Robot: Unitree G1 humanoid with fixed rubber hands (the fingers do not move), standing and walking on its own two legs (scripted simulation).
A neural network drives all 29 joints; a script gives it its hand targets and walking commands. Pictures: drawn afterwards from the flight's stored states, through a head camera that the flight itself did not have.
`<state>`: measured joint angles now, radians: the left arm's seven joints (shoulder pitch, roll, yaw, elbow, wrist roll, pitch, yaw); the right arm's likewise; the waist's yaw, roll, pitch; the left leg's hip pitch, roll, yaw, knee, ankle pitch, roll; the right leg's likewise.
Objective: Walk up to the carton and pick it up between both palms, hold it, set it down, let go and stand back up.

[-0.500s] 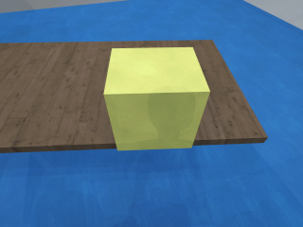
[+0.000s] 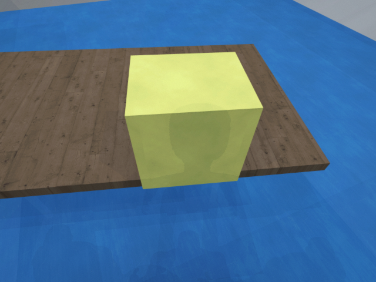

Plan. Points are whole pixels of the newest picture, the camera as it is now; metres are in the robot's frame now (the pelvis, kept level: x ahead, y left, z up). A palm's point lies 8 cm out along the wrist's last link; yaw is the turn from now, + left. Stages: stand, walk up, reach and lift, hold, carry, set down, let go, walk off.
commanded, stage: walk up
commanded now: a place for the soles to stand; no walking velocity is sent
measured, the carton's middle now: (187, 122) +0.45 +0.01 +0.10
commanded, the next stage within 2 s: reach and lift in 0.78 s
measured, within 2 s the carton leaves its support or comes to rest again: neither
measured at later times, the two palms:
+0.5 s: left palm out of the picture +0.05 +0.24 -0.12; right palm out of the picture +0.01 -0.24 -0.11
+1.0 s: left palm out of the picture +0.14 +0.25 -0.10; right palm (298, 280) +0.17 -0.25 -0.12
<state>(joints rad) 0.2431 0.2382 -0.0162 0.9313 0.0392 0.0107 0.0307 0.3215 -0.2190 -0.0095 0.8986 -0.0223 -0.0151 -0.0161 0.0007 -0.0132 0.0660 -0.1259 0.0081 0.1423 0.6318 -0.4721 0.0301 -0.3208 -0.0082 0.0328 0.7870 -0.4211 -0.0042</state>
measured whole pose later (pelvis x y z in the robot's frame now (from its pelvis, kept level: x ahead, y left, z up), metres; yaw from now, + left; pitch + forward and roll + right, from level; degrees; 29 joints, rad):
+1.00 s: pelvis -0.03 -0.02 -0.02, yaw +4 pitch -1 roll -1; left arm -0.02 0.28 0.08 0.48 0.07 0.59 -0.04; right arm -0.08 -0.23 -0.03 0.85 0.03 0.10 0.05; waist -0.01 0.00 0.13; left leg -0.37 0.06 0.01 0.87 -0.48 -0.02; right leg -0.44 0.00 -0.09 0.82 -0.35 -0.03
